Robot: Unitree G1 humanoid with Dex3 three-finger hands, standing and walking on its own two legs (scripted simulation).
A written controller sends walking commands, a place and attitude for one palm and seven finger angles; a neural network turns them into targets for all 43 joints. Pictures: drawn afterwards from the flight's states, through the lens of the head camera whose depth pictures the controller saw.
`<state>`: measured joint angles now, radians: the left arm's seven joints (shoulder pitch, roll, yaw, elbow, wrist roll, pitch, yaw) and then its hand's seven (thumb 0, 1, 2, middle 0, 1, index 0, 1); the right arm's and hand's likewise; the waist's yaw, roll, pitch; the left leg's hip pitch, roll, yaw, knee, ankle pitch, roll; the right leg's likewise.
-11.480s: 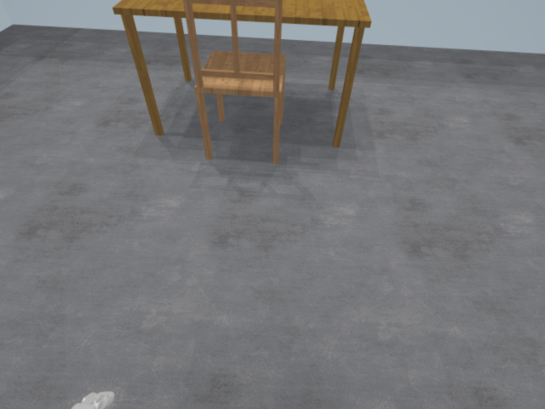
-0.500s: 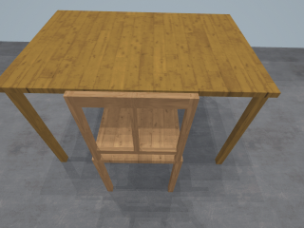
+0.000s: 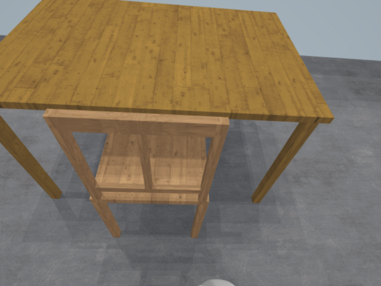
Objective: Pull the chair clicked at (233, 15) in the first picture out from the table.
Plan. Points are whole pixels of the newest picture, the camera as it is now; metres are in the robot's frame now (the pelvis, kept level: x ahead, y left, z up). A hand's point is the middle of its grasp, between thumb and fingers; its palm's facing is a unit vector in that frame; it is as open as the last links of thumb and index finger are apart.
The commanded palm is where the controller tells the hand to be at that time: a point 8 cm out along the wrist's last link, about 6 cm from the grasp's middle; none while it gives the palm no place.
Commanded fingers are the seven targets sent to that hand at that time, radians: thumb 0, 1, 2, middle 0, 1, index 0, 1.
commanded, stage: shuffle to correct the standing spot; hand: left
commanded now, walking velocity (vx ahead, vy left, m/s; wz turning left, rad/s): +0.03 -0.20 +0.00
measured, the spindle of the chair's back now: (145, 163) +0.43 +0.14 -0.09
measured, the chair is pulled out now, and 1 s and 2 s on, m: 0.00 0.00 0.00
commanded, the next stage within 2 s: come to a stop and stand still in 0.08 s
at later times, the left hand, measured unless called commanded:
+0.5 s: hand out of the picture +0.07 +0.07 -0.15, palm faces +0.05 -0.96 -0.28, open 7.2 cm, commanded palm none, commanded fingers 0.00 0.90 0.90 -0.20 -0.30 -0.20 -0.30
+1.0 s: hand out of the picture -0.03 +0.13 -0.17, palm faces +0.11 -0.97 -0.21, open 7.4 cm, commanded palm none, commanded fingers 0.00 0.90 0.90 -0.20 -0.30 -0.20 -0.30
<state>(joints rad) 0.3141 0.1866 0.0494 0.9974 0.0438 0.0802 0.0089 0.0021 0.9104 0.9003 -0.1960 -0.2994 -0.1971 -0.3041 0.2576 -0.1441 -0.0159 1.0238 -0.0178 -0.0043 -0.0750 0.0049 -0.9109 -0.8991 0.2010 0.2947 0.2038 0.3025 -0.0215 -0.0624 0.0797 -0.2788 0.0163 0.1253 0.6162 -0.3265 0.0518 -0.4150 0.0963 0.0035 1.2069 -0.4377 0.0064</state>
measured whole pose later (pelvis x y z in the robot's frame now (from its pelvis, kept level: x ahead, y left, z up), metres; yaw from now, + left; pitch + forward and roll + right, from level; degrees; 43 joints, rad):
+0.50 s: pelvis +0.03 -0.12 +0.01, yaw +2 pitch +0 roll +2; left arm 0.21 0.15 0.03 0.98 0.03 -0.01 0.04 0.00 0.93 0.90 -0.20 -0.30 -0.20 -0.30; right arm 0.21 -0.22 -0.06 1.02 -0.01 0.07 -0.02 0.01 -0.91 -0.90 0.20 0.29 0.20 0.30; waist 0.00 0.03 0.09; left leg -0.43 -0.02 0.02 1.08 -0.52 -0.08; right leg -0.28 -0.06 -0.06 0.53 -0.25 -0.02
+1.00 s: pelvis -0.03 -0.06 +0.01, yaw +3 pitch +0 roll +1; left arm 0.33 0.22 0.05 0.99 0.04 0.04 0.01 0.00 0.91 0.90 -0.19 -0.30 -0.20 -0.30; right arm 0.29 -0.14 -0.01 1.03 -0.02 0.02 -0.01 0.01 -0.94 -0.90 0.20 0.30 0.21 0.30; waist 0.03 -0.07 -0.02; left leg -0.21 -0.01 0.02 0.46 -0.25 0.01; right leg -0.46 0.01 0.00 1.11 -0.35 0.03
